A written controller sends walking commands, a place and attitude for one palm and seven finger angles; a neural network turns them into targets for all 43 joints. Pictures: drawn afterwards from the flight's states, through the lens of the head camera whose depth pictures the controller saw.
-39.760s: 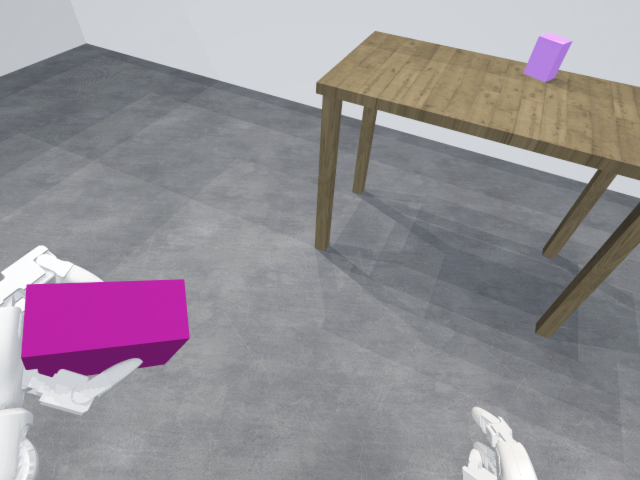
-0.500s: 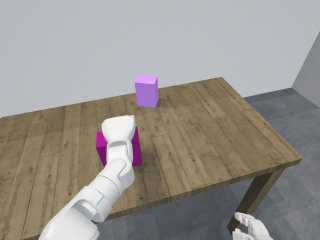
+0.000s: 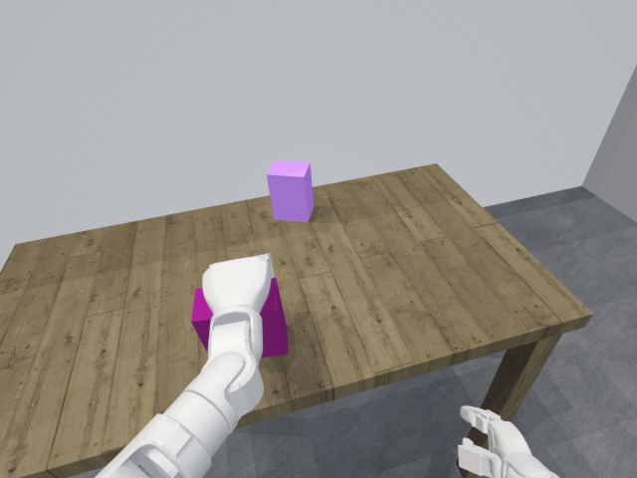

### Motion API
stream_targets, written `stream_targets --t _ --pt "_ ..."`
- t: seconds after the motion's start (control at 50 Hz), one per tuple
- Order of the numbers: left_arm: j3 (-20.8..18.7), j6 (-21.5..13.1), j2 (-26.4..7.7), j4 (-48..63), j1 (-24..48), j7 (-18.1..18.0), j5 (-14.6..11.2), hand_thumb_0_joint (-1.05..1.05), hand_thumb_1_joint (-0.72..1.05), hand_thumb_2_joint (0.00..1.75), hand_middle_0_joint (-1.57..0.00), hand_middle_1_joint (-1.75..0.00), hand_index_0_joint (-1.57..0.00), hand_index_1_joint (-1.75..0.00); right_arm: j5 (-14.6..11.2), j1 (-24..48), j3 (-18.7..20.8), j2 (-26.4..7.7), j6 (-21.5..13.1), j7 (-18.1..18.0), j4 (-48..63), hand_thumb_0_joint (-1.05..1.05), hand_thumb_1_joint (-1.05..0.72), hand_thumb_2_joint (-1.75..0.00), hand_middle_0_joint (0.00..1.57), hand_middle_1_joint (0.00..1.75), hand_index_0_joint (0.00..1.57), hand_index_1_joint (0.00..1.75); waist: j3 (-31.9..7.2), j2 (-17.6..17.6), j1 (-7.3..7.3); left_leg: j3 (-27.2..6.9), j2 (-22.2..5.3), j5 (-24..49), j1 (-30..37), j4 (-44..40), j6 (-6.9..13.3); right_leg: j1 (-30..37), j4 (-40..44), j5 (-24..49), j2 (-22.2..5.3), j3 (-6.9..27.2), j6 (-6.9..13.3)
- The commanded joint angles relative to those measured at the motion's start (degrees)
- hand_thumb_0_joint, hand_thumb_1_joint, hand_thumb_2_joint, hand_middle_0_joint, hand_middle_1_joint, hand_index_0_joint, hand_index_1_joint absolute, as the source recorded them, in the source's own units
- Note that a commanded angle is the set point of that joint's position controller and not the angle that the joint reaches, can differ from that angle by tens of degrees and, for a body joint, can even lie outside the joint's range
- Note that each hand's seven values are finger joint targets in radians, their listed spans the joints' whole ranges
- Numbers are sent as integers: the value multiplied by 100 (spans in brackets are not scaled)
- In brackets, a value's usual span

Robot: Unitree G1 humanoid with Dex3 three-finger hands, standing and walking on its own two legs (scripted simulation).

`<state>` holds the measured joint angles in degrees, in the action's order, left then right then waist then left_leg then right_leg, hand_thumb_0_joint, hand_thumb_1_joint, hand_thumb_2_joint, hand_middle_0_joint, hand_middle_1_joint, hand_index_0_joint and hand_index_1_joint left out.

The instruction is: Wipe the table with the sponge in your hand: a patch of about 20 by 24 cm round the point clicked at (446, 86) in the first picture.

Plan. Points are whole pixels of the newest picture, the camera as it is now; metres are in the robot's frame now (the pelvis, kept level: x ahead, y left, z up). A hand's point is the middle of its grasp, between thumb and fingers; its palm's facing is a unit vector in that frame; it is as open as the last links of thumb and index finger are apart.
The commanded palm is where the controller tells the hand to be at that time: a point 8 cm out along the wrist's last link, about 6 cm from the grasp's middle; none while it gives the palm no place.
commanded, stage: slide back across to the middle lane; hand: left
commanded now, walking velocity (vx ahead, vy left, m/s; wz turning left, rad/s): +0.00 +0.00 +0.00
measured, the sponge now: (246, 330) +0.33 +0.16 +0.01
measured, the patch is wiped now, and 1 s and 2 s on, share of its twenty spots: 0.75 0.75 0.75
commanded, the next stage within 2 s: wipe forward along the middle lane in 0.70 s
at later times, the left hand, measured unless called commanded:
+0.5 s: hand (226, 312) +0.32 +0.17 +0.07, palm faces +0.04 -0.15 -0.99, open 9.9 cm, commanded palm +0.27 +0.18 +0.11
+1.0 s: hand (200, 318) +0.31 +0.21 +0.06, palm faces -0.02 -0.09 -1.00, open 9.9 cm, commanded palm +0.28 +0.21 +0.10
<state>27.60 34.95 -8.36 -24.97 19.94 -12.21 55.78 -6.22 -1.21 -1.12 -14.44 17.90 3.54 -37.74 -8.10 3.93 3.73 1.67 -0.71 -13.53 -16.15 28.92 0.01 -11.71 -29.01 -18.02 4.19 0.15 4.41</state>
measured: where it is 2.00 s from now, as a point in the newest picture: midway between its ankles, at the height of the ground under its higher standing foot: outside the picture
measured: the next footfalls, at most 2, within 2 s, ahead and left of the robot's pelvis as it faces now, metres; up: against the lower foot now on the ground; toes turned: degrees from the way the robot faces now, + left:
none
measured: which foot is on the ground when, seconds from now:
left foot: down 0.00-1.00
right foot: down 0.00-1.00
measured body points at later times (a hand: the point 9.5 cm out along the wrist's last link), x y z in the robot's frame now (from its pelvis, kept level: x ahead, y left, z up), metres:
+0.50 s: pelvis +0.00 +0.00 +0.00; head -0.04 -0.04 +0.45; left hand +0.31 +0.17 +0.12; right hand +0.24 -0.22 -0.07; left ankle +0.02 +0.12 -0.74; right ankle -0.03 -0.07 -0.74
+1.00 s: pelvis +0.00 +0.00 +0.00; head -0.03 -0.04 +0.45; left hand +0.30 +0.21 +0.12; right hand +0.23 -0.22 -0.08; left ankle +0.02 +0.12 -0.74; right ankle -0.03 -0.07 -0.74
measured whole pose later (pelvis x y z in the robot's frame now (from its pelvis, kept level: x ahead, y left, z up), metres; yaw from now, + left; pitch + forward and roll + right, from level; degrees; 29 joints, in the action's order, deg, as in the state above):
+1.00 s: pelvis +0.00 +0.00 +0.00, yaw -1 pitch +0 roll +1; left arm 17.1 29.9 -16.6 -15.3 12.5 -4.8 55.9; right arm -5.6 -0.9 -2.2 -15.7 11.7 -0.9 -37.7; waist -4.7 4.7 4.0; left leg 2.0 -1.0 -12.7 -14.6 27.4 0.1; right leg -10.5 -27.8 -17.1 4.6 0.7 4.6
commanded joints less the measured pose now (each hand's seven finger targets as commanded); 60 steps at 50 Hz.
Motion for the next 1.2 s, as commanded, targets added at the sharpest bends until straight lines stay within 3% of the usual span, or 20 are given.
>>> stream_targets --t 0.0,0.04,0.12,0.24,0.3,0.32,0.36,0.48,0.6,0.72,0.74,0.78,0.82,0.84,0.9,0.92,1.0,1.04,1.14,1.18 --pt "-140 87 -6 287 725 240 -253 0 10 130 -120 -160 -120 -160 -9 1474 151 -537 -318 -17 1008 0 -90 -90 20 30 20 30 -248 -1106 -15 -53 221 906 405 -122 264 -156 602 1862 -220 480 -30" --pt "-251 91 -151 414 927 233 -225 0 10 130 -120 -160 -120 -160 -3 1502 162 -551 -325 -35 1021 0 -90 -90 20 30 20 30 -245 -1021 -23 -46 223 831 406 -147 263 -185 621 1659 -212 520 -24" --pt "-688 42 -575 829 649 213 -222 0 10 130 -120 -160 -120 -160 5 1561 159 -534 -384 -50 1094 0 -90 -90 20 30 20 30 -717 -903 129 -46 257 1177 547 -109 272 252 503 2248 -236 527 -14" --pt "-830 49 -830 1357 246 248 -145 0 10 130 -120 -160 -120 -160 14 1619 103 -528 -462 -88 1206 0 -90 -90 20 30 20 30 -510 -1008 129 -43 281 1293 615 -141 274 341 557 2498 -218 655 -44" --pt "-1006 52 -1070 1529 156 302 -101 0 10 130 -120 -160 -120 -160 18 1645 68 -524 -518 -122 1188 0 -90 -90 20 30 20 30 -516 -863 169 -54 297 1323 685 -163 270 378 584 2530 -226 685 -48" --pt "-1016 22 -1102 1603 308 344 -89 0 10 130 -120 -160 -120 -160 4 1656 79 -528 -525 -132 1187 0 -90 -90 20 30 20 30 -419 -843 104 -62 271 1300 720 -181 266 295 619 2374 -227 677 -40" --pt "-1125 6 -1219 1524 162 371 -76 0 10 130 -120 -160 -120 -160 16 1620 58 -542 -559 -170 1147 0 -90 -90 20 30 20 30 -277 -785 118 -70 288 1245 724 -186 267 212 655 2271 -205 715 -36" --pt "-1216 -144 -1296 1762 -185 448 -43 0 10 130 -120 -160 -120 -160 44 1564 55 -537 -649 -210 1203 0 -90 -90 20 30 20 30 -357 -793 138 -69 304 1302 761 -175 263 280 625 2392 -185 778 -34" --pt "-1561 -252 -1608 1868 -492 425 -46 0 10 130 -120 -160 -120 -160 63 1565 37 -564 -744 -245 1166 0 -90 -90 20 30 20 30 -424 -847 188 -59 322 1340 756 -145 247 385 593 2706 -209 866 -57" --pt "-1759 -273 -1806 2029 -475 491 -47 0 10 130 -120 -160 -120 -160 69 1552 71 -603 -799 -296 1153 0 -90 -90 20 30 20 30 -276 -770 168 -85 316 1239 813 -163 267 248 705 2252 -201 889 -57" --pt "-1656 -284 -1712 2132 -568 508 -78 0 10 130 -120 -160 -120 -160 75 1546 65 -589 -803 -307 1208 0 -90 -90 20 30 20 30 -234 -645 164 -80 318 1194 778 -175 281 228 689 2214 -199 861 -60" --pt "-1501 -277 -1566 2052 -449 556 -47 0 10 130 -120 -160 -120 -160 73 1552 59 -584 -822 -332 1181 0 -90 -90 20 30 20 30 -196 -636 132 -92 318 1163 775 -174 284 142 722 2091 -198 843 -61" --pt "-1594 -283 -1703 1871 -108 595 7 0 10 130 -120 -160 -120 -160 70 1474 67 -626 -851 -357 1111 0 -90 -90 20 30 20 30 -160 -707 70 -125 299 1085 761 -207 284 46 764 1927 -187 833 -52" --pt "-1433 -284 -1567 1745 81 606 45 0 10 130 -120 -160 -120 -160 76 1445 64 -613 -850 -384 1095 0 -90 -90 20 30 20 30 -91 -687 17 -94 299 971 695 -206 293 -65 768 1750 -180 796 -64" --pt "-1413 -396 -1531 1375 417 644 68 0 10 130 -120 -160 -120 -160 67 1332 58 -632 -891 -443 1013 0 -90 -90 20 30 20 30 -181 -754 9 -118 310 845 633 -223 304 -112 779 1624 -190 720 -66" --pt "-1681 -471 -1786 1303 534 633 67 0 10 130 -120 -160 -120 -160 82 1270 87 -662 -915 -472 983 0 -90 -90 20 30 20 30 -315 -878 32 -126 307 870 671 -222 311 -44 768 1697 -185 755 -56" --pt "-1672 -744 -1679 793 752 610 64 0 10 130 -120 -160 -120 -160 84 1084 88 -654 -955 -560 906 0 -90 -90 20 30 20 30 -377 -1000 -7 -108 317 818 502 -164 299 -93 679 1809 -191 683 -77" --pt "-1575 -837 -1553 672 870 595 78 0 10 130 -120 -160 -120 -160 90 978 127 -657 -957 -571 931 0 -90 -90 20 30 20 30 -410 -923 -33 -83 310 739 455 -175 306 -139 660 1692 -188 645 -82" --pt "-1586 -943 -1676 -44 1548 574 164 0 10 130 -120 -160 -120 -160 77 757 142 -722 -937 -624 817 0 -90 -90 20 30 20 30 -231 -878 -148 -91 305 421 196 -136 294 -453 697 1213 -195 617 -89" --pt "-1571 -1019 -1621 -262 1575 564 175 0 10 130 -120 -160 -120 -160 74 696 146 -716 -944 -636 797 0 -90 -90 20 30 20 30 -341 -889 -135 -97 319 518 184 -69 304 -431 650 1435 -207 601 -80"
